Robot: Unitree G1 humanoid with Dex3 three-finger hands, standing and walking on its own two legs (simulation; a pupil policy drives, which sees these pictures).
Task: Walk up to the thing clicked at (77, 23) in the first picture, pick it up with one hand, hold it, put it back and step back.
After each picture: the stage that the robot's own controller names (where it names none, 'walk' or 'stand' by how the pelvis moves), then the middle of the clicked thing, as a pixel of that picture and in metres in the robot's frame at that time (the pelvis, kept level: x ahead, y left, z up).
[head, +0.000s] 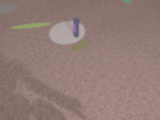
stand; (76, 28) +1.59 +0.06 -0.66
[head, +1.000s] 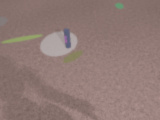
walk; (67, 38) +1.46 +0.26 -0.64
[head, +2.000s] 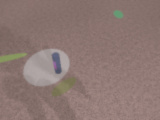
walk; (57, 63) +0.97 +0.27 -0.65
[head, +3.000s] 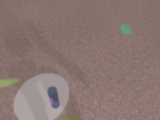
walk; (54, 98) +0.60 +0.23 -0.63
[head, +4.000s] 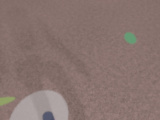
stand; out of the picture +0.41 +0.25 -0.63
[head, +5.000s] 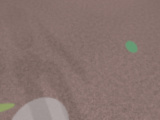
stand; out of the picture +0.37 +0.22 -0.65
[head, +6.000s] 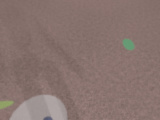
stand; out of the picture +0.40 +0.23 -0.66
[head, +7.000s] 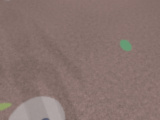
stand; out of the picture +0.40 +0.24 -0.66
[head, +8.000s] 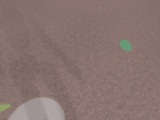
stand; out of the picture +0.39 +0.25 -0.66
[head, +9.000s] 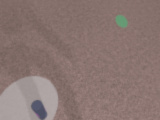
go down; (40, 110) +0.40 +0.25 -0.61
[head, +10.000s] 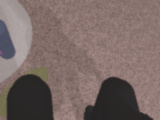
go down; (2, 42) +0.45 +0.31 -0.23
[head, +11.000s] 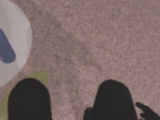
close in; (2, 48) +0.44 +0.31 -0.25
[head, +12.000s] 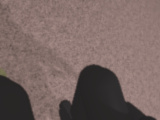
close; out of the picture +0.42 +0.35 -0.16
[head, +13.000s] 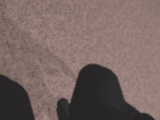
lift; out of the picture +0.40 +0.34 -0.15
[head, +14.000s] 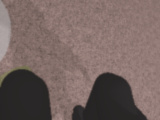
lift; out of the picture +0.31 +0.30 -0.11
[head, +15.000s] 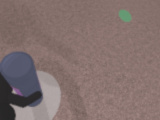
lift; (27, 85) +0.31 +0.18 +0.05
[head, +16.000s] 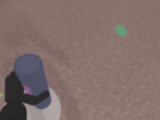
hold; (36, 86) +0.33 +0.16 +0.03
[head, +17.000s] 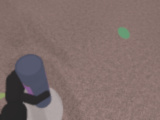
hold; (37, 85) +0.32 +0.16 +0.04
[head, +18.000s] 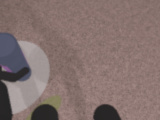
crouch; (14, 62) +0.40 +0.22 -0.03
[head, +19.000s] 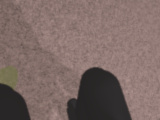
lower; out of the picture +0.44 +0.32 -0.13
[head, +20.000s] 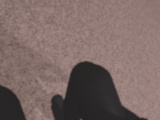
lower; out of the picture +0.42 +0.35 -0.16
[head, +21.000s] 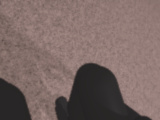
lower; out of the picture +0.40 +0.35 -0.16
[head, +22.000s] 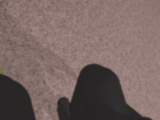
lower; out of the picture +0.39 +0.34 -0.16
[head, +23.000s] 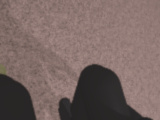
rest; out of the picture +0.38 +0.33 -0.16
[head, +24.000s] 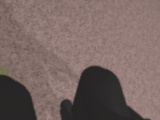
open; out of the picture +0.39 +0.32 -0.16
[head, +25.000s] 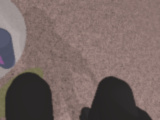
stand; (3, 52) +0.41 +0.29 -0.21
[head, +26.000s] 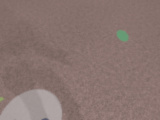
stand; out of the picture +0.37 +0.20 -0.58
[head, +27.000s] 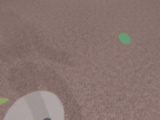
stand; out of the picture +0.38 +0.22 -0.60
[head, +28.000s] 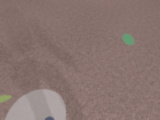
stand; out of the picture +0.38 +0.21 -0.61
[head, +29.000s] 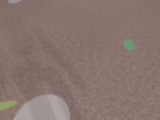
walk; out of the picture +0.40 +0.20 -0.65
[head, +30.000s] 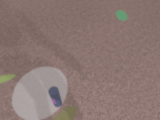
walk; (55, 97) +0.53 +0.22 -0.64
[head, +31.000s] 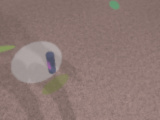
walk; (51, 63) +0.84 +0.23 -0.64
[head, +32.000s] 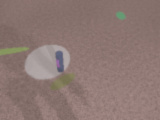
stand; (59, 62) +1.00 +0.21 -0.65
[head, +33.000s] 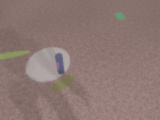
stand; (60, 64) +1.01 +0.23 -0.66
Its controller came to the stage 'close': yes
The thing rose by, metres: 0.67
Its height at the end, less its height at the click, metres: +0.00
